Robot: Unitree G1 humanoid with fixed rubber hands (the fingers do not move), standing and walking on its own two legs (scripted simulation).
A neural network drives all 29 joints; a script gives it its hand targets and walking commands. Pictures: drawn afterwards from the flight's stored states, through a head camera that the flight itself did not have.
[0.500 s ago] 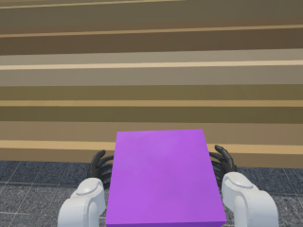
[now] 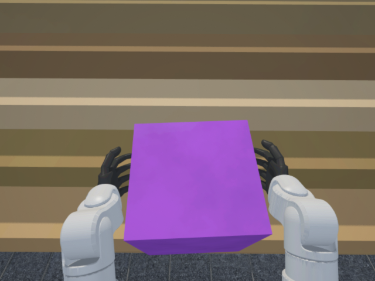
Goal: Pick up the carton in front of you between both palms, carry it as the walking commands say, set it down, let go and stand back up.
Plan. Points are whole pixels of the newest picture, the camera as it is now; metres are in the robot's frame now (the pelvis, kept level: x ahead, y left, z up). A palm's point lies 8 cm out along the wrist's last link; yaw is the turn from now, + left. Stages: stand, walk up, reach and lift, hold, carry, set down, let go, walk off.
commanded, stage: carry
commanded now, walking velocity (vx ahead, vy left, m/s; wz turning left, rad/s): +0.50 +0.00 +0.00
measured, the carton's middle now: (192, 195) +0.30 +0.00 +0.06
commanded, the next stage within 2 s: none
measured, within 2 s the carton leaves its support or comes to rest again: neither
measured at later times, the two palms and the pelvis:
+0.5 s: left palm (125, 83) +0.63 +0.17 +0.14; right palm (228, 78) +0.65 -0.13 +0.13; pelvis +0.28 -0.01 +0.02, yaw +1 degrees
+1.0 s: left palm (128, 3) +0.94 +0.18 +0.27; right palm (216, 5) +0.90 -0.12 +0.27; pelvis +0.58 +0.08 +0.17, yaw +0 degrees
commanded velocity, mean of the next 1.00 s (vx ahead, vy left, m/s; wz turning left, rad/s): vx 0.50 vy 0.00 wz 0.00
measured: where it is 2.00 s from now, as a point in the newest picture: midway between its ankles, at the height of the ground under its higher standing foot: (161, 94)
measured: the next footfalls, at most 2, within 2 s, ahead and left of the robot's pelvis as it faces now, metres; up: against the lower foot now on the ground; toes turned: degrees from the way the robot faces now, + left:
right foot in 0.38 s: +0.36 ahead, -0.08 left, +0.00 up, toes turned -4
left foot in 0.80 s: +0.66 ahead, +0.15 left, +0.17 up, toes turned +5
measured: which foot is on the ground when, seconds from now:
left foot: down 0.00-0.36, up 0.38-0.78, down 0.80-1.00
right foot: up 0.00-0.36, down 0.38-0.82, up 0.84-1.00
